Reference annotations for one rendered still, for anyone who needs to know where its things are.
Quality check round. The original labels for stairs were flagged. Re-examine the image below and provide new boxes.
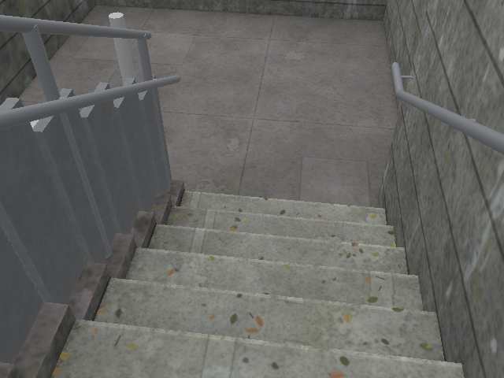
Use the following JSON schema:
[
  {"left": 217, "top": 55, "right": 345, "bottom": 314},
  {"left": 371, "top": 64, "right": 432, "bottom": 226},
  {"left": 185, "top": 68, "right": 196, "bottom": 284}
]
[{"left": 51, "top": 191, "right": 464, "bottom": 378}]

